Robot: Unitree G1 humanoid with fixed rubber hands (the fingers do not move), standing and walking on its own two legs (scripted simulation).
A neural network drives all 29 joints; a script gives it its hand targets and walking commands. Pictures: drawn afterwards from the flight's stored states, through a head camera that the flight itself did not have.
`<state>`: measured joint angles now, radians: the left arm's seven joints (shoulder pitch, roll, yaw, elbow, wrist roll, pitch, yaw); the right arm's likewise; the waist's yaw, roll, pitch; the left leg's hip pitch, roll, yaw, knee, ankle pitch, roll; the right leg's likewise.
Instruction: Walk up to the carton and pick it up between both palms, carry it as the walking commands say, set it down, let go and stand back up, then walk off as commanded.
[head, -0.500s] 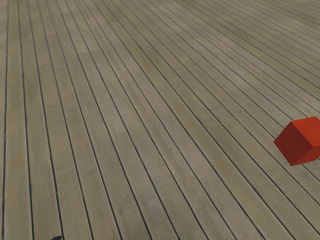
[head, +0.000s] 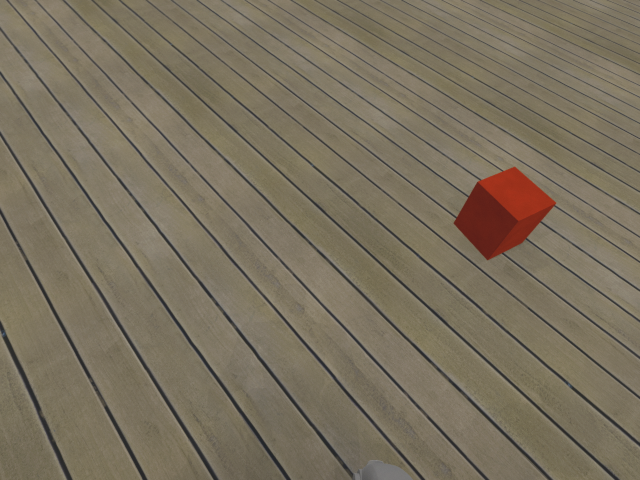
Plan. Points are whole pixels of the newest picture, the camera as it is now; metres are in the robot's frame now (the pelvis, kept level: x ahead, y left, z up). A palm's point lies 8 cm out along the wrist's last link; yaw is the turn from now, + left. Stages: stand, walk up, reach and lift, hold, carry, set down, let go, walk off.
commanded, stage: walk up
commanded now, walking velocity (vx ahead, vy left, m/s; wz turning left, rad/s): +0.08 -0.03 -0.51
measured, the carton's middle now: (501, 214) +1.14 -0.71 -0.65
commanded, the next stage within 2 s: none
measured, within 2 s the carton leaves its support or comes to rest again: neither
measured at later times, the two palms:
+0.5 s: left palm (269, 388) +0.26 +0.08 -0.13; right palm out of the picture +0.02 -0.36 -0.15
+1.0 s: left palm (307, 270) +0.48 +0.04 -0.14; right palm (596, 399) +0.28 -0.41 -0.12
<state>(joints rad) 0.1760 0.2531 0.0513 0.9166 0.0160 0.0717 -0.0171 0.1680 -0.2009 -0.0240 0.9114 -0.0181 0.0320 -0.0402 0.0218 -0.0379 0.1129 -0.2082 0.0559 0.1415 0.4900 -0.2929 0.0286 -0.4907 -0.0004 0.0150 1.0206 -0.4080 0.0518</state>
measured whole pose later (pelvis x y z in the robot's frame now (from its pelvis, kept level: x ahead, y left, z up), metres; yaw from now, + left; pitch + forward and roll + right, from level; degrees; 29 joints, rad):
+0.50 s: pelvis +0.10 -0.12 -0.01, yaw -16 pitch -1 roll -1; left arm 0.18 0.20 0.03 0.92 0.02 -0.03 -0.02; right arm 0.35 -0.27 -0.04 0.96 -0.04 -0.03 0.04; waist -0.06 0.06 0.08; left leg -0.42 0.16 0.06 1.16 -0.40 -0.07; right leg -0.24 0.01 -0.06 0.59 -0.33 -0.03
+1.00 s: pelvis +0.34 -0.17 +0.00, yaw -27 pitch -2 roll -1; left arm 0.27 0.24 0.08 0.98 0.04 -0.02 -0.03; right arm 0.24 -0.18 -0.03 0.99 -0.03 -0.08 0.01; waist 0.01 -0.05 0.07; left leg -0.18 0.07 0.23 0.47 -0.25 0.04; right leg -0.50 -0.09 -0.01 1.11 -0.26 0.00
